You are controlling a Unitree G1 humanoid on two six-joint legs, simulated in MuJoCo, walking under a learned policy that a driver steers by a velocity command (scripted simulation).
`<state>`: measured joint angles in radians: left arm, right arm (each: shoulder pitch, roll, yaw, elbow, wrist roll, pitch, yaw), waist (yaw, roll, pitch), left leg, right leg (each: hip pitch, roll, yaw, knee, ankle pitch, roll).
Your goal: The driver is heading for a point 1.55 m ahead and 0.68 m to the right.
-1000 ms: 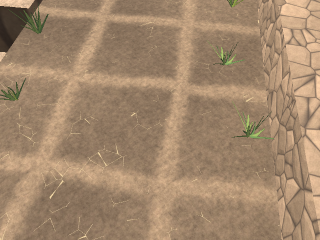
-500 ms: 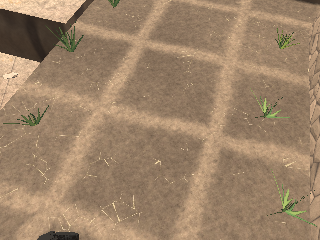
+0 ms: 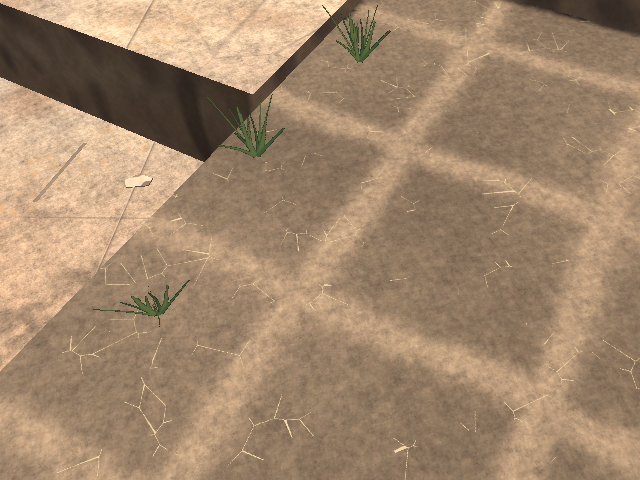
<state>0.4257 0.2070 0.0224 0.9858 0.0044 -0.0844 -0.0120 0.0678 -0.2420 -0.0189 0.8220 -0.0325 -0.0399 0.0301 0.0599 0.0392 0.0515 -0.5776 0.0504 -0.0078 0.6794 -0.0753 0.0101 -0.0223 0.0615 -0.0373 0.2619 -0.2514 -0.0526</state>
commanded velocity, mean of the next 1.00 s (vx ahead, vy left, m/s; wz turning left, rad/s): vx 0.07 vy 0.00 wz -0.46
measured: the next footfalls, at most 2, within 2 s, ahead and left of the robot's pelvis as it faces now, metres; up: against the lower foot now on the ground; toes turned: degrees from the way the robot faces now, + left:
left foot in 0.08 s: +0.21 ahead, +0.10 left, +0.00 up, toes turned -2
right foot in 0.56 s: +0.09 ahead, -0.09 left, +0.00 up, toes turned -23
